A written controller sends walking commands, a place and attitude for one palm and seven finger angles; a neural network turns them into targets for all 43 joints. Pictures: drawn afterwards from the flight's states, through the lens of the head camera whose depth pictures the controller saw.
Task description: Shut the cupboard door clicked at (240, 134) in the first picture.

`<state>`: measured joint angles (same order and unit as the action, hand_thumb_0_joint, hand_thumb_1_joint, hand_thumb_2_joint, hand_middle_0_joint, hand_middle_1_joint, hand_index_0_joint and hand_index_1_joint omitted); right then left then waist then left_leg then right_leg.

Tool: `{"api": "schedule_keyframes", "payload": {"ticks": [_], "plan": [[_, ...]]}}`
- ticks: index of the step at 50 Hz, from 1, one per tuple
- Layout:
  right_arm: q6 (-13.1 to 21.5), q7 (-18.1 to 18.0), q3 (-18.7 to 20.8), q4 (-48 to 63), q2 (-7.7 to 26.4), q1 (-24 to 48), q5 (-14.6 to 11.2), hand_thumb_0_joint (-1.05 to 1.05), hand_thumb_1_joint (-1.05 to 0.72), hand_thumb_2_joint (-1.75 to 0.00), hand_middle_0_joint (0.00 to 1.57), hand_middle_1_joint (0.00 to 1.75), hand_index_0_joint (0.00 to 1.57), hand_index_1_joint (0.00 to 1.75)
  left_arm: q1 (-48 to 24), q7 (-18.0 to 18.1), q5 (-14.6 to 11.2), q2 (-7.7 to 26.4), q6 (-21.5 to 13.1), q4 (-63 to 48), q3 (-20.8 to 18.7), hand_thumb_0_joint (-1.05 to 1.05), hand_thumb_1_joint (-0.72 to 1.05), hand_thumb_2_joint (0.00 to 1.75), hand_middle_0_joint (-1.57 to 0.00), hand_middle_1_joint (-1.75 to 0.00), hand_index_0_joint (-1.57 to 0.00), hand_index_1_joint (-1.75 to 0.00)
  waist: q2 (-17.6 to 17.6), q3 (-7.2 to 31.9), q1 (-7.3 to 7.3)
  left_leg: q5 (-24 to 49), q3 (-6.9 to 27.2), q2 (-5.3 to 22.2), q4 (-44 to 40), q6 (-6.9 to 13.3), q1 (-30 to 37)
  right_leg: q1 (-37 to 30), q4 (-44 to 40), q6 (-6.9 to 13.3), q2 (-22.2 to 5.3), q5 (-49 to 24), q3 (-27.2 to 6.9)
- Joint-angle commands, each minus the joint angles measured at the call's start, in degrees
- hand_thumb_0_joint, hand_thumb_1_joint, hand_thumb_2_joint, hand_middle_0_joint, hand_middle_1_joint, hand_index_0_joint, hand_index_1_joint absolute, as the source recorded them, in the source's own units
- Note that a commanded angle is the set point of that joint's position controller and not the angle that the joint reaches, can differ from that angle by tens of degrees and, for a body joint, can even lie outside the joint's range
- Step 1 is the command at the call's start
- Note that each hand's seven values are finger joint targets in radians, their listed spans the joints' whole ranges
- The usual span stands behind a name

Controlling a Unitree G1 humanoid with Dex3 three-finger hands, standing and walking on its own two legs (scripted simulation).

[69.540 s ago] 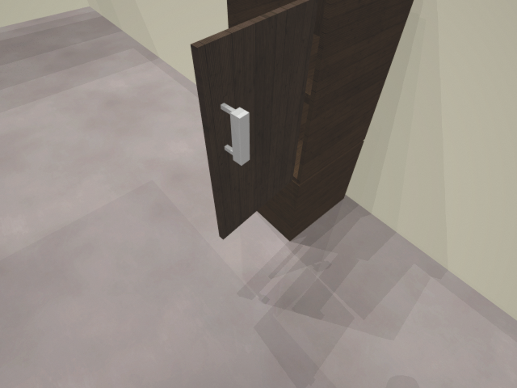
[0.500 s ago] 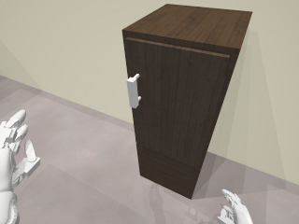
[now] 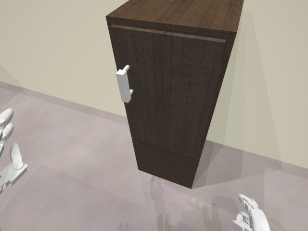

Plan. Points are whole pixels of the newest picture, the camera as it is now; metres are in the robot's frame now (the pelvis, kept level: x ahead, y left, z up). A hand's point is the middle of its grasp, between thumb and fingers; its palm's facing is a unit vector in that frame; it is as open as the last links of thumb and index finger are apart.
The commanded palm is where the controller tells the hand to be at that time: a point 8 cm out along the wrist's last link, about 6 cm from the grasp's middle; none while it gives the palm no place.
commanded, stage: step back with the hand held close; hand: left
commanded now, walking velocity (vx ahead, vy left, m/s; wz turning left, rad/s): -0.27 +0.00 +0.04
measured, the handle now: (126, 83) +0.59 +0.14 +0.06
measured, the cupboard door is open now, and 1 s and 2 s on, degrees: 0 0 0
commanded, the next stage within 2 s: stop stepping back and stand still in 1.04 s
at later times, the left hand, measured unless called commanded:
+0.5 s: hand out of the picture +0.10 +0.28 +0.16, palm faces +0.51 -0.74 -0.43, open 7.4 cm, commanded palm +0.04 +0.31 +0.18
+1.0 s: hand out of the picture +0.03 +0.27 +0.17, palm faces +0.46 -0.81 -0.36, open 7.4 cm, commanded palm -0.03 +0.31 +0.18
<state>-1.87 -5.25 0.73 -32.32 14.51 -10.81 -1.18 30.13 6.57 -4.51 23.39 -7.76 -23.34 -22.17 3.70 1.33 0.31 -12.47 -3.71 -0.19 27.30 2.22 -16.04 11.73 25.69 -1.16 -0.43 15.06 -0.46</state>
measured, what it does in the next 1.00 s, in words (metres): walks backwards: right foot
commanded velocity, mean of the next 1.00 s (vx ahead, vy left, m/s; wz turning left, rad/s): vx -0.35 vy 0.00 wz -0.02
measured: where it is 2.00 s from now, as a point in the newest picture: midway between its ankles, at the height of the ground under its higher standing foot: outside the picture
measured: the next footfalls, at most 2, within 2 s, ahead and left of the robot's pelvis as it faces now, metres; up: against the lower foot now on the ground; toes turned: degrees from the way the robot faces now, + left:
right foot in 0.88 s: -0.16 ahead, -0.13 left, +0.00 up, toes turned +4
left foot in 1.34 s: -0.13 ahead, +0.12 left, +0.00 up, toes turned -3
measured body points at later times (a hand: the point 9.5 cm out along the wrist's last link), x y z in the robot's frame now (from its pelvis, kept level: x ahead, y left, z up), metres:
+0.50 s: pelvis -0.08 +0.00 -0.02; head -0.08 +0.01 +0.43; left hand +0.07 +0.31 +0.18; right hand +0.09 -0.23 -0.10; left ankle +0.02 +0.09 -0.74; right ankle -0.02 -0.13 -0.74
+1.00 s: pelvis -0.16 +0.01 -0.02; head -0.17 +0.04 +0.43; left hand +0.00 +0.32 +0.19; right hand +0.01 -0.21 -0.09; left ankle -0.01 +0.10 -0.74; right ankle -0.20 -0.13 -0.74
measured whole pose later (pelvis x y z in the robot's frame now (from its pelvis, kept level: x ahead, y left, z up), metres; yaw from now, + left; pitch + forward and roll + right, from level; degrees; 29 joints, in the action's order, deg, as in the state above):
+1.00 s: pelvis -0.16 +0.01 -0.02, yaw +1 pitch +1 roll -4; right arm 5.9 -3.9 -0.7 -38.2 10.6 -11.0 0.8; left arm 29.1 8.9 -3.2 23.2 -15.2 -29.4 -22.5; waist 0.4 1.8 1.3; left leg -5.5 -4.2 2.9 30.5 -0.7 -30.0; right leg 11.8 31.7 -0.9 3.4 20.5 -1.8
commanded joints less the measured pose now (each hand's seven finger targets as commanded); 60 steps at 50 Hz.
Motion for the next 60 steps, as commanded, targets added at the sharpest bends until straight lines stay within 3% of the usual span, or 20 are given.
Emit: {"api": "schedule_keyframes", "payload": {"ticks": [1, 10, 17, 21, 25, 27, 31, 34, 37, 41, 44, 46, 48, 50, 53, 54, 55, 58, 59, 60], "plan": [[2.2, -0.5, 2.2, 10.4, 5.7, 5.4, -0.2, 0.0, -0.9, -0.9, 0.2, 0.3, 0.2, 0.3, 1.2, 1.9, -0.1, 11.4, -3.9, -11.6, -8.7, 0.0, 0.9, 0.9, -0.2, -0.3, -0.2, -0.3, -2.0, 9.3, 0.45, 20.7, 4.5, 5.5, -2.2, -0.4, 3.6, -2.6, 0.8, 1.0, -2.6, -24.3, -1.6], [4.2, -0.8, 2.0, 10.4, 6.3, 4.4, 0.1, 0.0, -0.9, -0.9, 0.2, 0.3, 0.2, 0.3, -1.1, 2.9, 1.2, 11.2, -6.8, -14.0, -8.7, 0.0, 0.9, 0.9, -0.2, -0.3, -0.2, -0.3, 2.0, 4.0, -0.21, -9.8, 8.7, 6.7, -9.4, 1.5, -11.8, -5.0, 1.7, 0.5, -0.1, -6.1, -1.5], [7.4, -0.7, 2.4, 9.4, 7.1, 3.2, 0.7, 0.0, -0.9, -0.9, 0.2, 0.3, 0.2, 0.3, -4.4, 3.0, 2.9, 10.0, -9.0, -14.5, -9.3, 0.0, 0.9, 0.9, -0.2, -0.3, -0.2, -0.3, 6.7, 2.3, -0.12, -28.6, 13.0, 10.8, -14.5, 4.0, -27.6, -13.3, 11.8, -0.1, 3.0, -3.2, -0.6], [8.6, -0.2, 2.6, 8.8, 6.6, 2.4, 0.8, 0.0, -0.9, -0.9, 0.2, 0.3, 0.2, 0.3, -4.2, 3.0, 3.0, 10.0, -9.8, -14.7, -9.6, 0.0, 0.9, 0.9, -0.2, -0.3, -0.2, -0.3, 2.3, 2.6, -0.27, -28.1, 10.5, 8.0, -7.7, 3.0, -26.0, -8.6, 7.9, 1.2, 1.2, 1.1, -4.6], [9.0, 0.7, 2.1, 6.4, 4.7, 1.2, 1.7, 0.0, -0.9, -0.9, 0.2, 0.3, 0.2, 0.3, -6.3, 3.9, 2.4, 11.2, -10.3, -16.3, -8.4, 0.0, 0.9, 0.9, -0.2, -0.3, -0.2, -0.3, -7.7, 1.3, -1.34, -14.3, 5.2, 1.5, 8.1, -1.4, -8.3, 14.5, -7.8, 5.6, -7.9, 12.6, -14.5], [8.6, 0.9, 2.2, 5.5, 4.3, 1.1, 1.5, 0.0, -0.9, -0.9, 0.2, 0.3, 0.2, 0.3, -7.1, 4.6, 2.4, 12.0, -10.5, -16.5, -8.2, 0.0, 0.9, 0.9, -0.2, -0.3, -0.2, -0.3, -9.6, 2.4, -1.79, -10.4, 4.1, 0.3, 12.5, -2.1, -3.0, 18.8, -9.8, 6.3, -10.2, 11.9, -13.7], [8.2, 0.3, 2.2, 5.8, 5.0, 1.8, 1.1, 0.0, -0.9, -0.9, 0.2, 0.3, 0.2, 0.3, -5.0, 4.9, 1.9, 13.2, -11.1, -16.1, -10.0, 0.0, 0.9, 0.9, -0.2, -0.3, -0.2, -0.3, -2.5, 2.2, -1.92, -15.1, 9.3, 3.6, 1.4, -0.7, -5.8, 17.0, -3.8, 3.0, -3.7, 13.8, -5.6], [9.6, -0.4, 2.8, 7.2, 6.5, 4.3, 1.3, 0.0, -0.9, -0.9, 0.2, 0.3, 0.2, 0.3, -3.3, 4.3, 2.6, 13.2, -12.1, -17.4, -13.2, 0.0, 0.9, 0.9, -0.2, -0.3, -0.2, -0.3, 14.5, 4.5, 0.0, -36.7, 24.2, 17.2, -21.4, 4.9, -30.6, -7.9, 25.0, -0.1, 7.2, 6.3, 1.0], [11.3, 0.7, 3.8, 5.9, 5.1, 3.9, 1.8, 0.0, -0.9, -0.9, 0.2, 0.3, 0.2, 0.3, -0.1, 3.6, 1.2, 13.0, -12.6, -18.0, -13.7, 0.0, 0.9, 0.9, -0.2, -0.3, -0.2, -0.3, 7.1, 9.0, 0.46, -20.3, 18.0, 16.5, -14.8, 4.1, -15.7, -0.5, 23.7, 1.1, 5.6, 11.3, 0.1], [11.9, 1.4, 2.7, 4.1, 4.8, 3.8, 1.8, 0.0, -0.9, -0.9, 0.2, 0.3, 0.2, 0.3, 1.7, 2.9, -0.3, 11.1, -12.3, -16.5, -10.4, 0.0, 0.9, 0.9, -0.2, -0.3, -0.2, -0.3, 9.4, 5.8, -0.67, -18.5, 11.7, 14.7, -13.9, -0.7, -10.8, 0.4, 3.9, 2.6, 3.5, 11.2, 0.7], [11.5, 1.4, 2.0, 2.2, 3.3, 2.5, 2.7, 0.0, -0.9, -0.9, 0.2, 0.3, 0.2, 0.3, -5.7, 3.4, 0.4, 12.7, -13.4, -17.8, -9.4, 0.0, 0.9, 0.9, -0.2, -0.3, -0.2, -0.3, -1.4, 6.7, -1.54, -3.5, 3.6, 8.2, 0.5, -4.8, 2.9, 13.1, -7.7, 6.9, -6.5, 3.0, -12.0], [11.8, 0.7, 2.6, 2.6, 3.4, 3.1, 1.2, 0.0, -0.9, -0.9, 0.2, 0.3, 0.2, 0.3, -8.9, 3.7, 1.1, 13.3, -12.1, -18.2, -7.1, 0.0, 0.9, 0.9, -0.2, -0.3, -0.2, -0.3, -10.8, 8.2, -1.87, -0.2, 1.0, 3.5, 9.4, -4.1, 10.9, 19.6, -8.7, 4.9, -8.9, -5.7, -11.7], [10.7, -0.1, 2.2, 2.6, 3.4, 4.2, 1.9, 0.0, -0.9, -0.9, 0.2, 0.3, 0.2, 0.3, -7.9, 3.9, 1.5, 15.9, -10.4, -17.6, -10.0, 0.0, 0.9, 0.9, -0.2, -0.3, -0.2, -0.3, -7.6, 7.8, -1.9, 7.6, 0.7, 3.0, 8.6, -3.8, 10.5, 18.8, -5.4, 3.9, -7.6, -15.9, -8.9], [10.0, -0.6, 1.8, 3.6, 3.6, 5.2, 1.4, 0.0, -0.9, -0.9, 0.2, 0.3, 0.2, 0.3, -8.0, 3.1, 1.0, 14.1, -10.1, -17.2, -8.6, 0.0, 0.9, 0.9, -0.2, -0.3, -0.2, -0.3, -0.7, 5.1, -1.65, 13.2, 3.9, 5.6, 0.4, -3.0, 7.7, 15.8, -1.7, 1.3, -1.4, -10.1, -3.5], [9.9, -0.1, 3.1, 5.3, 6.0, 6.9, 1.6, 0.0, -0.9, -0.9, 0.2, 0.3, 0.2, 0.3, -5.0, 2.0, 0.3, 14.6, -12.0, -13.4, -12.1, 0.0, 0.9, 0.9, -0.2, -0.3, -0.2, -0.3, 12.5, 1.5, -1.17, -26.4, 16.8, 14.4, -20.9, -1.0, -10.6, 2.7, 7.1, 1.8, 6.8, 15.1, 0.5], [9.3, 0.1, 3.1, 5.3, 6.4, 6.4, 2.7, 0.0, -0.9, -0.9, 0.2, 0.3, 0.2, 0.3, -2.6, 1.8, 0.2, 13.6, -11.8, -12.7, -13.2, 0.0, 0.9, 0.9, -0.2, -0.3, -0.2, -0.3, 15.0, 4.0, -0.35, -34.4, 19.9, 17.9, -27.3, -2.1, -19.6, -6.7, 14.1, 2.6, 8.6, 14.5, 2.6], [8.7, 0.4, 3.3, 5.5, 5.4, 5.9, 3.1, 0.0, -0.9, -0.9, 0.2, 0.3, 0.2, 0.3, -1.7, 1.5, -0.3, 13.9, -11.6, -13.3, -13.3, 0.0, 0.9, 0.9, -0.2, -0.3, -0.2, -0.3, 12.9, 5.6, 0.11, -31.5, 18.1, 17.7, -26.8, -3.5, -20.8, -9.2, 15.3, 3.7, 8.6, 15.0, 3.1], [9.1, 1.8, 3.3, 5.9, 3.4, 4.0, 2.0, 0.0, -0.9, -0.9, 0.2, 0.3, 0.2, 0.3, 1.8, 1.5, -1.3, 14.0, -11.4, -17.2, -12.1, 0.0, 0.9, 0.9, -0.2, -0.3, -0.2, -0.3, 5.6, 10.1, 0.34, -17.3, 2.5, 7.5, -8.8, -5.7, -6.5, 1.2, 0.1, 5.5, 2.8, 15.6, 1.2], [9.1, 2.0, 2.9, 5.9, 3.0, 2.9, 1.7, 0.0, -0.9, -0.9, 0.2, 0.3, 0.2, 0.3, 2.0, 1.8, -0.9, 13.8, -11.5, -19.4, -10.7, 0.0, 0.9, 0.9, -0.2, -0.3, -0.2, -0.3, -1.7, 8.3, -0.6, -10.9, -2.7, 2.1, 6.4, -6.6, 2.2, 14.2, -10.1, 6.9, -4.0, 19.5, -5.9], [8.8, 2.0, 3.4, 4.6, 3.5, 1.0, 1.9, 0.0, -0.9, -0.9, 0.2, 0.3, 0.2, 0.3, -0.7, 2.4, 0.1, 15.2, -11.0, -21.7, -10.3, 0.0, 0.9, 0.9, -0.2, -0.3, -0.2, -0.3, -10.5, 7.2, -1.48, -8.5, -1.0, -1.6, 24.4, -6.9, 10.6, 31.0, -18.2, 10.3, -13.5, 29.1, -16.2]]}}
